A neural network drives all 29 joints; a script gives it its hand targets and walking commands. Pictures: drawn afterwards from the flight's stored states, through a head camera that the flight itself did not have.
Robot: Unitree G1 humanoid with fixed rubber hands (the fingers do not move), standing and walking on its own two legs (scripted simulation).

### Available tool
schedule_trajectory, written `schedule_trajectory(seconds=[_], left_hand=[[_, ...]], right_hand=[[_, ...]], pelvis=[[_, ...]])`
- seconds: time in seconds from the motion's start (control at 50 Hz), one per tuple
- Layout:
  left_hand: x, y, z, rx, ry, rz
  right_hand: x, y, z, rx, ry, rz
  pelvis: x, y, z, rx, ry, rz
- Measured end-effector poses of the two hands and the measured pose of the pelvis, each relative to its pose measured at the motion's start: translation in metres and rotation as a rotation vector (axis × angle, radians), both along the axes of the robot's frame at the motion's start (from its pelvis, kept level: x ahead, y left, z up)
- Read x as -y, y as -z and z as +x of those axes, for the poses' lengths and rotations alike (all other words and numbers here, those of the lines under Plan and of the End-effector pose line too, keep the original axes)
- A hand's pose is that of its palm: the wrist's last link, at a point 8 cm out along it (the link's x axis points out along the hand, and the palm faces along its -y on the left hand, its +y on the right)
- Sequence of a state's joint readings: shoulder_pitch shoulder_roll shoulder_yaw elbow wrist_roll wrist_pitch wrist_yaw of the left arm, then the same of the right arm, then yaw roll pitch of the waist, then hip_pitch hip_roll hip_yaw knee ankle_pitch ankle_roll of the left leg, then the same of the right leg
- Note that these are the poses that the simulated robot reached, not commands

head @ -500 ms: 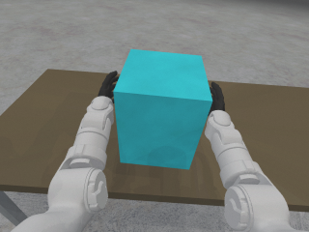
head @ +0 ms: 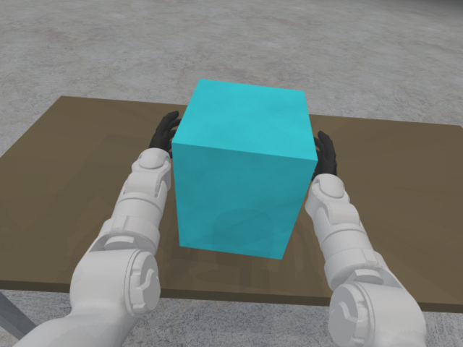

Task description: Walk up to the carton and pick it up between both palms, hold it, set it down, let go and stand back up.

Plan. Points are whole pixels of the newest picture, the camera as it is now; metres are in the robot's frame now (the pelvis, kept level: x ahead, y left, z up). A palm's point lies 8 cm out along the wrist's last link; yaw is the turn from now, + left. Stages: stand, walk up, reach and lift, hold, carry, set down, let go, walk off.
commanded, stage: set down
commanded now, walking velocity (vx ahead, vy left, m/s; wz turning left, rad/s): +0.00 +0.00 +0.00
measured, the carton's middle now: (240, 169) +0.43 -0.04 +0.11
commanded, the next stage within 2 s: none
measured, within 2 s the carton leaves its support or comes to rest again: rests again in 1.06 s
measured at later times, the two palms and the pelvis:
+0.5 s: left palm (165, 163) +0.45 +0.10 +0.12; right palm (320, 186) +0.37 -0.18 +0.12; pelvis +0.00 +0.00 +0.00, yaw -1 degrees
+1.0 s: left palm (171, 174) +0.45 +0.09 +0.09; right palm (320, 203) +0.36 -0.19 +0.08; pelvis +0.00 +0.00 +0.00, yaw -2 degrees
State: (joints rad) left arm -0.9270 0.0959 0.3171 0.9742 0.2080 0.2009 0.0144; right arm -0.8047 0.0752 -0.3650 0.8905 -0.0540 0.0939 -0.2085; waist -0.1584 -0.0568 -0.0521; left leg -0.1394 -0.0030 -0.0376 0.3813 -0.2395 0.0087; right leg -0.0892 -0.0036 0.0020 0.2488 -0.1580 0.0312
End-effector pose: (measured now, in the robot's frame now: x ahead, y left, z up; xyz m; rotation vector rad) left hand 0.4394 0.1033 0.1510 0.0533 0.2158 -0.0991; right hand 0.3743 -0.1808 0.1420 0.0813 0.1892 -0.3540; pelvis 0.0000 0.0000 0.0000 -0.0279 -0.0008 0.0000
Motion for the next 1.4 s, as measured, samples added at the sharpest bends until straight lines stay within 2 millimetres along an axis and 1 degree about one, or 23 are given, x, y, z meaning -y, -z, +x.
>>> schedule_trajectory(seconds=[0.22,0.4,0.52,0.66,0.8,1.04,1.24,1.4], left_hand=[[0.009,0.012,0.004,-0.037,0.015,-0.024],[0.007,0.024,0.009,-0.042,0.032,-0.047],[0.004,0.036,0.010,-0.055,0.042,-0.042],[0.004,0.043,0.011,-0.053,0.047,-0.026],[0.008,0.046,0.011,-0.055,0.054,-0.011],[0.015,0.063,0.006,-0.074,0.059,0.001],[0.014,0.070,0.003,-0.069,0.050,-0.006],[0.012,0.072,0.003,-0.059,0.051,-0.017]], right_hand=[[0.008,0.010,-0.001,-0.015,0.018,-0.018],[0.005,0.015,-0.001,-0.010,0.034,-0.048],[0.001,0.025,-0.002,-0.017,0.043,-0.048],[0.000,0.036,-0.003,-0.016,0.045,-0.051],[0.004,0.044,-0.005,-0.018,0.051,-0.047],[0.010,0.063,-0.012,-0.032,0.055,-0.049],[0.010,0.067,-0.011,-0.027,0.044,-0.062],[0.008,0.067,-0.012,-0.017,0.045,-0.070]], pelvis=[[0.003,-0.001,-0.002,-0.034,0.007,0.008],[0.004,-0.001,-0.002,-0.067,0.021,0.013],[0.002,-0.001,0.000,-0.087,0.026,0.011],[-0.001,-0.001,0.003,-0.105,0.030,0.008],[-0.002,0.000,0.002,-0.104,0.030,0.006],[-0.001,0.000,0.000,-0.136,0.034,0.010],[0.002,0.000,-0.004,-0.154,0.033,0.013],[0.002,0.000,-0.006,-0.166,0.030,0.014]])
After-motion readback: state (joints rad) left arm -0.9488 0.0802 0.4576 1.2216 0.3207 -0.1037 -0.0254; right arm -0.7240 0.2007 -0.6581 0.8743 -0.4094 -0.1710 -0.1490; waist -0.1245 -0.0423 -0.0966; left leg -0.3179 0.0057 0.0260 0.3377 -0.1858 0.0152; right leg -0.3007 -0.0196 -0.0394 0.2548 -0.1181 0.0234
